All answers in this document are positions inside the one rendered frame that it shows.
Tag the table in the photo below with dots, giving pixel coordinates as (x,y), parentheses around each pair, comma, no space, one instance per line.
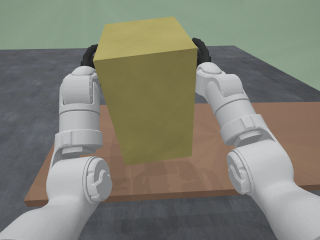
(295,125)

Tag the right robot forearm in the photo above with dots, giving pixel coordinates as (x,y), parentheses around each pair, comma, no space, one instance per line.
(239,123)

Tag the robot right upper arm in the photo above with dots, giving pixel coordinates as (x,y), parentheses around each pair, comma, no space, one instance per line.
(262,170)

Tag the robot right hand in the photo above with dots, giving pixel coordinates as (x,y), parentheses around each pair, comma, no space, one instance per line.
(202,52)

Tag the left robot forearm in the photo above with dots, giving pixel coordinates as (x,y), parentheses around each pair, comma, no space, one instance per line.
(79,116)

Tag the robot left hand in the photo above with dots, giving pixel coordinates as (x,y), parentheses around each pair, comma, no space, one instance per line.
(88,56)

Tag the carton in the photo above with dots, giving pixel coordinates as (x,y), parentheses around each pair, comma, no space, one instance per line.
(147,73)

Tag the robot left upper arm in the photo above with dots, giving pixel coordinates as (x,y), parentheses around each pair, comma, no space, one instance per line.
(75,187)

